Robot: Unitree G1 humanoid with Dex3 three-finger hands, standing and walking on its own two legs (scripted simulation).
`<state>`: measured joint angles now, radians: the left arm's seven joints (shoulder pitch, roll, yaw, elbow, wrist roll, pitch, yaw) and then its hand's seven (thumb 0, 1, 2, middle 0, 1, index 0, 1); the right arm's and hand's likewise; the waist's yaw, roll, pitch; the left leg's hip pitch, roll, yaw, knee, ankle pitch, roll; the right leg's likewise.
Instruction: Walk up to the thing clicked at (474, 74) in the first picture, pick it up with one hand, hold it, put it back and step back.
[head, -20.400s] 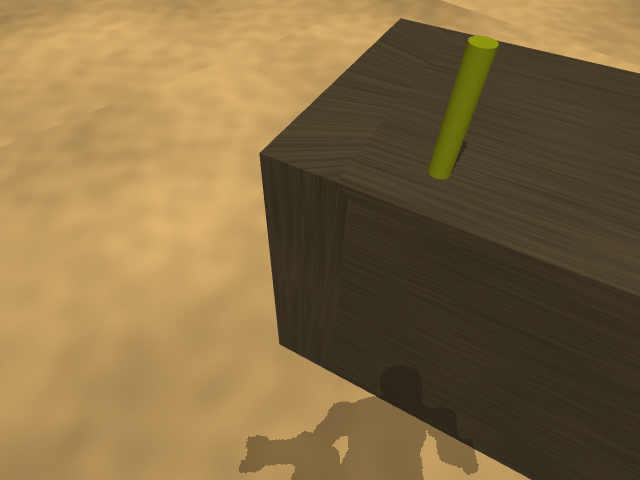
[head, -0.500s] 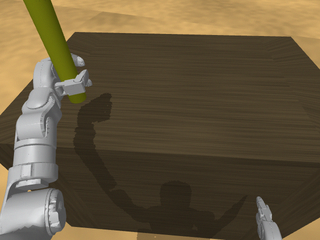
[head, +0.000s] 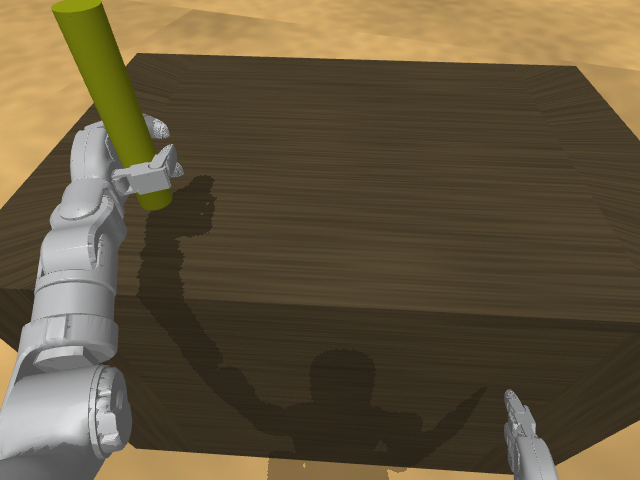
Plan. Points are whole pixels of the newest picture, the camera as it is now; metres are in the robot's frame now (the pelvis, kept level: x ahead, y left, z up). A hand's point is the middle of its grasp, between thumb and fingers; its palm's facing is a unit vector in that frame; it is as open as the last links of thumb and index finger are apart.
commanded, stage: lower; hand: left
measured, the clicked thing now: (124, 121) +0.44 +0.21 +0.24
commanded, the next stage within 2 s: loosen in 0.94 s
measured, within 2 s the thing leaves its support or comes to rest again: rests again in 1.02 s
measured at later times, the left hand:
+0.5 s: hand (168, 184) +0.45 +0.19 +0.14, palm faces +0.18 -0.98 +0.01, open 5.1 cm
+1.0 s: hand (174, 199) +0.46 +0.19 +0.11, palm faces +0.17 -0.99 +0.01, open 5.1 cm
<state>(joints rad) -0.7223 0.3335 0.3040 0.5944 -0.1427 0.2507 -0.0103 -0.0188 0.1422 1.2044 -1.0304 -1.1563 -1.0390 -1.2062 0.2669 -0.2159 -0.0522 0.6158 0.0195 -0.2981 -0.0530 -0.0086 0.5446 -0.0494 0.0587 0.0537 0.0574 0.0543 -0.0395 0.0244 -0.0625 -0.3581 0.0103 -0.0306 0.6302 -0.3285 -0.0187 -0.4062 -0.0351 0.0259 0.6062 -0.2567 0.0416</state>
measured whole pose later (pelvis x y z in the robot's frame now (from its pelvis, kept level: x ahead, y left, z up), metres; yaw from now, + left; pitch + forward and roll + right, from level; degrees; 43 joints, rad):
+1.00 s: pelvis +0.01 +0.00 -0.01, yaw -1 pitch +9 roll -1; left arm -0.67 0.35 0.31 0.83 -0.15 -0.12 -0.04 -0.02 0.14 1.20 -1.03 -1.15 -1.04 -1.20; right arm 0.27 -0.21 -0.05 0.46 0.01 -0.13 -0.05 -0.01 0.53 -0.05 0.06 0.05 0.06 0.05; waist -0.08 0.01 -0.09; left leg -0.51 0.02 -0.03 0.75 -0.39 -0.02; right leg -0.55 -0.02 0.03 0.71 -0.30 0.04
